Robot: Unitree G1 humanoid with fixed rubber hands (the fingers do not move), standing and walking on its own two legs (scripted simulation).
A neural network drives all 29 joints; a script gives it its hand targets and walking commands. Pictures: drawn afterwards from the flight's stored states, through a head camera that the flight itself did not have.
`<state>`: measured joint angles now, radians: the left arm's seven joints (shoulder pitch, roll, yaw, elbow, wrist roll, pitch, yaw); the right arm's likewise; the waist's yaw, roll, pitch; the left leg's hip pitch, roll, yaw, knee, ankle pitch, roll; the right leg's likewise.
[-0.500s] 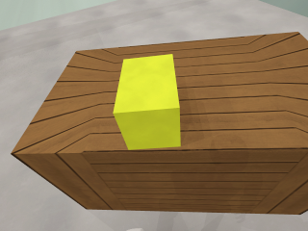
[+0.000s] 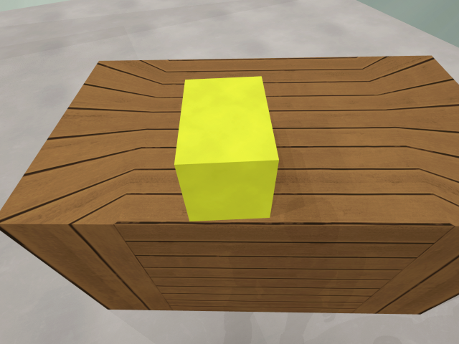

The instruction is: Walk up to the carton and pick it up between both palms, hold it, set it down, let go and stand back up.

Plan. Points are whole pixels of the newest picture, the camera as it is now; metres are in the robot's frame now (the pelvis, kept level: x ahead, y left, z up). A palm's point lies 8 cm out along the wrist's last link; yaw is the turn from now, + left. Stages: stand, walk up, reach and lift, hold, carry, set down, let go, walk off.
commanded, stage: walk up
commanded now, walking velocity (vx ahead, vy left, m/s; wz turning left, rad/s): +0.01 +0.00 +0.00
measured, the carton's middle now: (226, 147) +0.50 +0.04 +0.03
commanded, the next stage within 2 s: none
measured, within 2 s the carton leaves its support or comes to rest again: neither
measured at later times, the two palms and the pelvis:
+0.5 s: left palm out of the picture -0.10 +0.21 -0.15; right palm out of the picture -0.09 -0.17 -0.15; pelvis -0.04 +0.02 +0.00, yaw +0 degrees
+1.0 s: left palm out of the picture -0.10 +0.18 -0.15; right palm out of the picture -0.07 -0.19 -0.15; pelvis -0.03 +0.00 +0.00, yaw +0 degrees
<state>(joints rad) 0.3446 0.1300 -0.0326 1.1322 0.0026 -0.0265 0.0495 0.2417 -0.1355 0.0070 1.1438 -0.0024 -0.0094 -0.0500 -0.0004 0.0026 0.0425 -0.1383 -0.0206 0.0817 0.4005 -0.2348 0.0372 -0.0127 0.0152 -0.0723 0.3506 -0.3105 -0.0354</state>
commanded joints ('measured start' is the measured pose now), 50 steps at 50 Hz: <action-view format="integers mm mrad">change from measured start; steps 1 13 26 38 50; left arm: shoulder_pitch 137 109 156 178 160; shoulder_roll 55 57 2 4 10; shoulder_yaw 9 17 15 11 18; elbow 19 8 32 27 15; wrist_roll -3 7 11 9 15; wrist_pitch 12 19 20 -1 -9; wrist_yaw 3 -2 -1 0 -5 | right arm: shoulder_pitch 87 150 199 179 187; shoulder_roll -65 -49 -10 -31 -30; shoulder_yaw -3 5 -1 -10 -8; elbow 2 23 23 -2 5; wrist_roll -11 -14 -14 -7 -1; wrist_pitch -6 -7 -5 -5 -17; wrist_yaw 2 8 17 19 5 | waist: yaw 25 15 -1 5 9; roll -35 78 56 -44 1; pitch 40 92 129 126 78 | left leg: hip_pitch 19 -31 -121 -105 -64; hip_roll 142 133 147 123 132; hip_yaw -139 -153 -199 -162 -153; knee -48 -144 -183 -107 -99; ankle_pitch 318 54 -114 -1 102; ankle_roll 5 4 12 8 5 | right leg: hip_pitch -74 -161 -208 -247 -188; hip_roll -141 -130 -106 -126 -129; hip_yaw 95 115 104 128 114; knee -54 -62 -40 -76 -61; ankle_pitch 304 64 1 5 134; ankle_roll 7 -17 1 -2 -21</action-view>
